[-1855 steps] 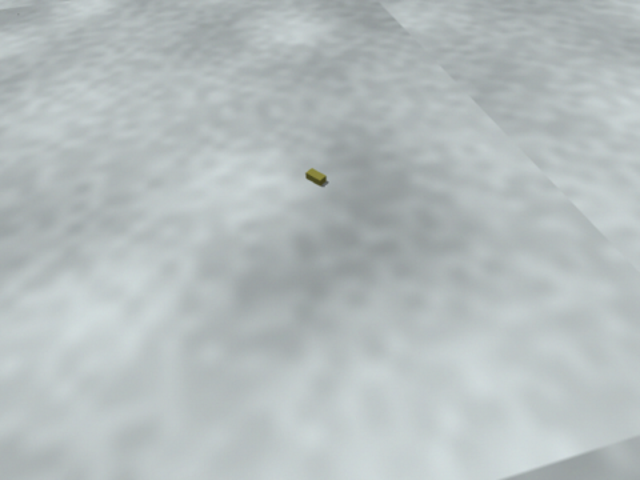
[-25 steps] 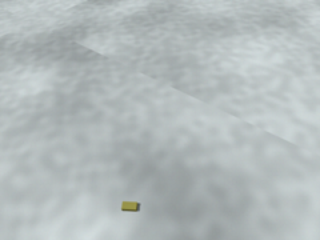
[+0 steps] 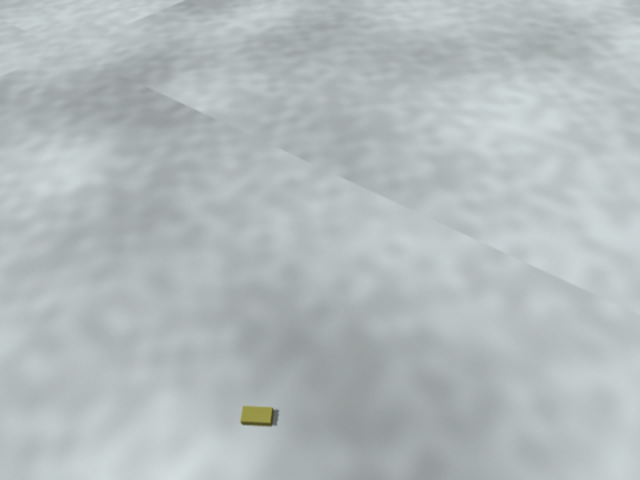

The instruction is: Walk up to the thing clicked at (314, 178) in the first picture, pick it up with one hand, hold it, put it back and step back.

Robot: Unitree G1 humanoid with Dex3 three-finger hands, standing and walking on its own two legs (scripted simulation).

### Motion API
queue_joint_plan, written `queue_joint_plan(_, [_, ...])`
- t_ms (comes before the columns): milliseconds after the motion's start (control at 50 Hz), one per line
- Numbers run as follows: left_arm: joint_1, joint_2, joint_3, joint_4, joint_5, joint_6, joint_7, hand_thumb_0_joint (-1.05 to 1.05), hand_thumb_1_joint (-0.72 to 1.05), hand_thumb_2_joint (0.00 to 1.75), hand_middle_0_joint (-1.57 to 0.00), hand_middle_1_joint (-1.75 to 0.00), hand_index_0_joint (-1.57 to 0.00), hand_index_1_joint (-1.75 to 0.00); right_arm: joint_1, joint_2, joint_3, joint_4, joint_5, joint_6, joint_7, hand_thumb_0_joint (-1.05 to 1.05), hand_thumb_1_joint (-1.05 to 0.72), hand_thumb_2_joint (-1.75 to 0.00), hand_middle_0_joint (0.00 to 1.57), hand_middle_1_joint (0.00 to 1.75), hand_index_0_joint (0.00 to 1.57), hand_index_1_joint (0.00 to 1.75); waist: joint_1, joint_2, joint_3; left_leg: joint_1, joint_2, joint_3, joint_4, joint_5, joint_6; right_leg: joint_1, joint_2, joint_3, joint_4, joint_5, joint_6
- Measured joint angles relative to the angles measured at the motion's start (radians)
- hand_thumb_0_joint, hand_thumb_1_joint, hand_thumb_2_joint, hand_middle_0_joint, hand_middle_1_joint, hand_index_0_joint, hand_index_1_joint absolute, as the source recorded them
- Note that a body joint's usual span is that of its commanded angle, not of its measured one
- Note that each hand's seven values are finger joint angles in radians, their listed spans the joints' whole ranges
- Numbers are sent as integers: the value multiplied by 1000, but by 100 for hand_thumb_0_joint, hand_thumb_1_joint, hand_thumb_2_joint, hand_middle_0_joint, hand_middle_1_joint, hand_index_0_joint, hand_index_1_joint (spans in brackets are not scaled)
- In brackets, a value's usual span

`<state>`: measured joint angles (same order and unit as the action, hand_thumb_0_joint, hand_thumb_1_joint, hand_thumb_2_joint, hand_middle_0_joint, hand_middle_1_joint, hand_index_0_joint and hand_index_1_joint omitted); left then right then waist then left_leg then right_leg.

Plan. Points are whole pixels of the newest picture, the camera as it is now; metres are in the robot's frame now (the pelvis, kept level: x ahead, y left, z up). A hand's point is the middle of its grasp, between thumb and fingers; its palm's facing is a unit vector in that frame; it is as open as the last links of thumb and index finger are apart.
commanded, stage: stand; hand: left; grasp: from above
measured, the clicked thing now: (257, 416) +0.41 +0.25 -0.76
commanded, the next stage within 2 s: step back in 0.48 s
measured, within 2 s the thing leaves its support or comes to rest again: neither
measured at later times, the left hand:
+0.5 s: hand out of the picture +0.06 +0.24 -0.16, palm faces +0.01 -0.94 -0.34, open 7.3 cm
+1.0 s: hand out of the picture +0.06 +0.30 -0.18, palm faces -0.05 -0.93 -0.36, open 7.3 cm
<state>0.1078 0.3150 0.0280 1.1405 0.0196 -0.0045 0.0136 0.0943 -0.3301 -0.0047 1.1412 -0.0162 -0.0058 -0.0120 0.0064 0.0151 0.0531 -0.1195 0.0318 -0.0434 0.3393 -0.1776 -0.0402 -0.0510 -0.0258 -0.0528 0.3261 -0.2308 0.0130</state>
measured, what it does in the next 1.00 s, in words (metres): lifts its right foot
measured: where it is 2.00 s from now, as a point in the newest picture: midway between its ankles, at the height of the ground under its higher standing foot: outside the picture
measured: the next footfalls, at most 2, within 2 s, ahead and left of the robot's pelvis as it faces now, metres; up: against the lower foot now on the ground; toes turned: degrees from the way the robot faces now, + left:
right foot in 1.16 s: -0.08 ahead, -0.08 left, +0.00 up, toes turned +0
left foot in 1.52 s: -0.17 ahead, +0.17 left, +0.00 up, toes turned -2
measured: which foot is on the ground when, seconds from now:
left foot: down 0.00-1.00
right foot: down 0.00-0.76, up 0.78-1.00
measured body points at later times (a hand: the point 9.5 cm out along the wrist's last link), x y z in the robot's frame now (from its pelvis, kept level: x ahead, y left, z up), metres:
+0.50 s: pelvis +0.00 +0.00 +0.00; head +0.01 -0.01 +0.45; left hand +0.06 +0.29 -0.13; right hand +0.06 -0.30 -0.14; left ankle +0.01 +0.15 -0.75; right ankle -0.03 -0.12 -0.75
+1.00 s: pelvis -0.07 +0.05 -0.01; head +0.01 +0.07 +0.43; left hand +0.06 +0.35 -0.15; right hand +0.01 -0.26 -0.13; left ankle -0.04 +0.14 -0.75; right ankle -0.11 -0.10 -0.67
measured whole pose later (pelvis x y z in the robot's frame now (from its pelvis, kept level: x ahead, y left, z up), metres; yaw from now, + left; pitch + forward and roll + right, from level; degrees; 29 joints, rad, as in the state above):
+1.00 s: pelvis -0.07 +0.05 -0.01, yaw -1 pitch -1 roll -1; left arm 0.07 0.38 0.06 0.89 0.00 0.06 0.03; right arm 0.12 -0.34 -0.04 0.91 -0.02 0.03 -0.02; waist -0.02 -0.03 0.21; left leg -0.29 -0.02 0.02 0.56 -0.26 0.05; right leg -0.42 0.10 0.15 1.11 -0.51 0.01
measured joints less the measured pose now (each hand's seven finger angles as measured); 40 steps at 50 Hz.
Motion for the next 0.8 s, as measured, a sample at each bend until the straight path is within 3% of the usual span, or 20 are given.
queue_joint_plan(480, [18,8,-10,-6,-3,-6,-5,0,91,90,-21,-30,-21,-30,25,-6,2,9,0,1,7,0,-91,-89,20,30,20,30,-4,-3,-3,-4,5,-3,-11,10,-6,-8,5,-2,-1,4,-6])
queue_joint_plan(540, [9,8,13,-36,-17,-1,-5,0,91,90,-21,-30,-21,-30,5,-18,-4,-24,6,15,12,0,-91,-89,20,30,20,30,-10,6,24,-57,8,-8,68,-14,6,-45,9,-5,47,-10,-9])
queue_joint_plan(600, [-10,16,30,-78,-20,7,-1,0,91,90,-21,-30,-21,-30,-18,-35,-15,-70,12,26,13,0,-91,-89,20,30,20,30,-14,10,77,-133,0,-1,196,-24,36,-86,4,-5,106,-24,-11])
queue_joint_plan(680, [-21,29,41,-127,0,26,2,0,91,90,-21,-30,-21,-30,-11,-57,-36,-124,12,45,20,0,-91,-89,20,30,20,30,-15,-2,104,-204,-49,7,405,-216,78,-152,-26,12,195,-53,2])
queue_joint_plan(720, [-28,42,42,-150,3,34,3,0,91,90,-21,-30,-21,-30,8,-64,-42,-144,14,46,24,0,-91,-89,20,30,20,30,-24,-11,104,-192,-55,19,391,-191,89,-187,-39,12,242,-72,16])
queue_joint_plan(740, [-34,49,41,-163,1,39,3,0,91,90,-21,-30,-21,-30,22,-70,-44,-152,13,42,24,0,-91,-89,20,30,20,30,-28,-8,101,-174,-47,20,342,-109,88,-208,-40,8,274,-86,23])
queue_joint_plan(760, [-47,57,42,-175,-4,43,4,0,91,90,-21,-30,-21,-30,29,-69,-48,-155,8,39,22,0,-91,-89,20,30,20,30,-29,-14,106,-168,-50,20,324,-142,78,-237,-43,17,319,-97,18])
queue_joint_plan(800, [-82,77,49,-200,-12,55,13,0,91,90,-21,-30,-21,-30,31,-48,-50,-157,-2,35,18,0,-91,-89,20,30,20,30,-20,-45,142,-169,-64,31,328,-171,79,-294,-4,113,458,-222,-11])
